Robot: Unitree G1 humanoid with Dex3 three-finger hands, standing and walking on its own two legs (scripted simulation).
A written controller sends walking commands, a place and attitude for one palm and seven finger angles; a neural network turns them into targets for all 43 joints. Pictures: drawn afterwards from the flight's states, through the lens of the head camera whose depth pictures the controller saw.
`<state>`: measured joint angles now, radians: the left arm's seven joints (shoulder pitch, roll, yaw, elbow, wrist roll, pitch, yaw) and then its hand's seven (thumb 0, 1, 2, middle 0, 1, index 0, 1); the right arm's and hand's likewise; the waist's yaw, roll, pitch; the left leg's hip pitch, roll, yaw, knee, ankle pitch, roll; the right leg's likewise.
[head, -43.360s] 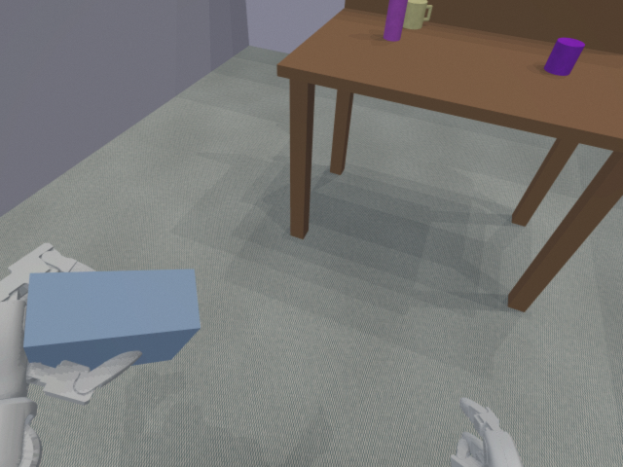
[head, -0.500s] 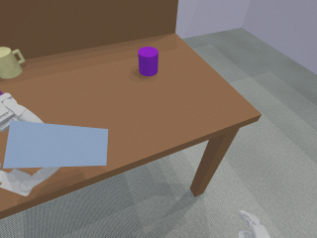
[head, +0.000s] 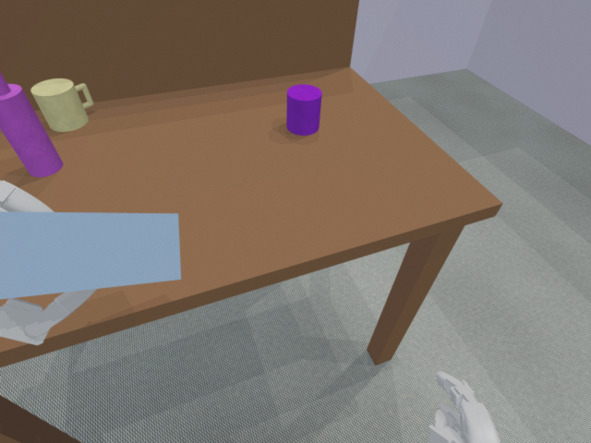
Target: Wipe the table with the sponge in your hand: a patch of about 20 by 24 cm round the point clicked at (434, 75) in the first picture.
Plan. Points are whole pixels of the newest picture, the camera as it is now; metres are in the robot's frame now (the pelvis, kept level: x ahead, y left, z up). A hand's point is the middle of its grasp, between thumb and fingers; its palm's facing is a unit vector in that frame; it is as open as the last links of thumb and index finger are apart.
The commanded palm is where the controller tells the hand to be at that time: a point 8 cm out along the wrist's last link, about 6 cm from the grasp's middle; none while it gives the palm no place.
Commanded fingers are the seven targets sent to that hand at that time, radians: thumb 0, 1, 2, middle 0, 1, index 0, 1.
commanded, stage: step back with the hand held close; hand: left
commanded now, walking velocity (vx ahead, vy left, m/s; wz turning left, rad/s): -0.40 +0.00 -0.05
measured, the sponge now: (109, 252) +0.24 +0.21 +0.21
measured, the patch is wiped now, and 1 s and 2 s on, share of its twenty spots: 1.00 1.00 1.00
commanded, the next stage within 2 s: stop stepping back and stand still in 0.58 s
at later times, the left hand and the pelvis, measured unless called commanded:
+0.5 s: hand (25, 347) +0.14 +0.21 +0.23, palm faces +0.39 -0.86 -0.34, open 9.7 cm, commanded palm +0.07 +0.26 +0.24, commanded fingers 0.00 0.10 1.30 -1.20 -1.60 -1.20 -1.60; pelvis -0.10 -0.01 +0.00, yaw -3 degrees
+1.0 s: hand out of the picture -0.04 +0.20 +0.23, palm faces +0.38 -0.85 -0.37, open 9.7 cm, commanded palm -0.09 +0.25 +0.24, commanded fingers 0.00 0.10 1.30 -1.20 -1.60 -1.20 -1.60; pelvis -0.26 -0.02 +0.00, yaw -2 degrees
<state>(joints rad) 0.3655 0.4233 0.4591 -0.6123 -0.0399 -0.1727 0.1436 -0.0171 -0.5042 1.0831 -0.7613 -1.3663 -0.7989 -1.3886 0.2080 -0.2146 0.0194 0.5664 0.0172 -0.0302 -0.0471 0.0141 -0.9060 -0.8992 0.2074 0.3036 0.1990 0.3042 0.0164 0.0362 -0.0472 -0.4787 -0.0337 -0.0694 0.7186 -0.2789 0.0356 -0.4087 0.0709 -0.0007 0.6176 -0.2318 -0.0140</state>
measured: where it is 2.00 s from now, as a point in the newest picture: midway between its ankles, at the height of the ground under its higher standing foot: outside the picture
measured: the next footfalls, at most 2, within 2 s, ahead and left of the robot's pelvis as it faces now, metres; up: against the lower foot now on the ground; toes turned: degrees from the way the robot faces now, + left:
right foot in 0.44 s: -0.07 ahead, -0.16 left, +0.00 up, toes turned -1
left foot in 0.66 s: -0.10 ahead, +0.11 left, +0.00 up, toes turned -1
